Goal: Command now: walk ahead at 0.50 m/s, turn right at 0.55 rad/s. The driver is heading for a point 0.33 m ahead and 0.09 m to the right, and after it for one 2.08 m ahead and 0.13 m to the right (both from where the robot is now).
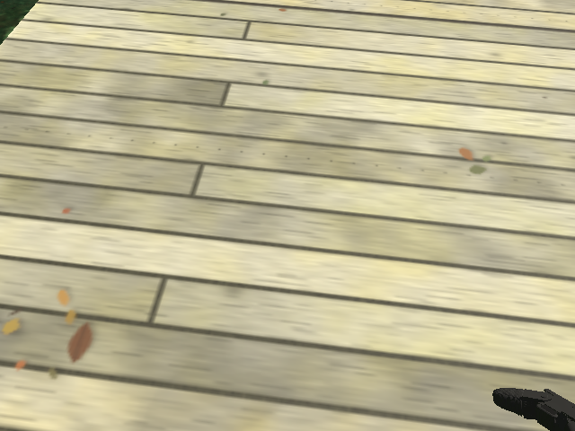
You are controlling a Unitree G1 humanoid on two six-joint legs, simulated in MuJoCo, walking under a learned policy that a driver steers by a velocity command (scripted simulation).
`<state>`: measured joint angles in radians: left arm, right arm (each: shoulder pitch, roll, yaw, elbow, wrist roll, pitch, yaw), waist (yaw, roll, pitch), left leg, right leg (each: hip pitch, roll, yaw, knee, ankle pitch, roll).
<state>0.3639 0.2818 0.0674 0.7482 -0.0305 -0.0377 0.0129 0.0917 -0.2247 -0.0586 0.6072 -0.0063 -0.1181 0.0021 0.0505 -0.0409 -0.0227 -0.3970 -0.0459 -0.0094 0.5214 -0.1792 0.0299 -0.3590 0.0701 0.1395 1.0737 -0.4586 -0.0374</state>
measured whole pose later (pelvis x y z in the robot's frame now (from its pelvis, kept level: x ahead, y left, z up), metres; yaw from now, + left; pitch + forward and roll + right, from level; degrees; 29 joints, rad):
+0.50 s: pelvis +0.25 -0.08 -0.02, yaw -18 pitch +3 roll +0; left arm 0.08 0.28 0.07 0.60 -0.02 -0.04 -0.05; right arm 0.31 -0.29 -0.07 0.80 0.01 -0.08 -0.01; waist -0.05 -0.01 0.05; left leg -0.21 0.06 0.04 1.08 -0.51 -0.03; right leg -0.51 0.05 -0.03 0.65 -0.19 -0.11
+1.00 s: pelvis +0.54 -0.12 -0.02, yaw -13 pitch +4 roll -1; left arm 0.32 0.29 0.06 0.80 0.00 -0.04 0.01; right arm 0.10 -0.27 -0.04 0.67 0.01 -0.07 0.06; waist 0.04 0.01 0.01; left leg -0.55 -0.02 0.04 0.60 -0.10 0.10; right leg -0.02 0.00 -0.09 0.62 -0.47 -0.02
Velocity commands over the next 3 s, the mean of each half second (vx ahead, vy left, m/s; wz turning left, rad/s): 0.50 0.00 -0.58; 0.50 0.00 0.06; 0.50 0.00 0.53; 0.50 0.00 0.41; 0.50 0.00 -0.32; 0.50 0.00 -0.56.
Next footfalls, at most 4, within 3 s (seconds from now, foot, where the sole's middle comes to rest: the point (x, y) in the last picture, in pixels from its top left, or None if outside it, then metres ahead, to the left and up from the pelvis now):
0.44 right None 0.35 -0.19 -0.77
0.98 left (338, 345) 0.71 -0.08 -0.77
1.44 right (418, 271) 0.95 -0.30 -0.77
1.96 left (303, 207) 1.17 0.03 -0.77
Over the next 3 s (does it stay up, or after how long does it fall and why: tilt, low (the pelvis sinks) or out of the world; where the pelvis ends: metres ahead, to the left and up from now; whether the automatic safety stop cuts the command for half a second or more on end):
stays up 1.63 -0.05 -0.01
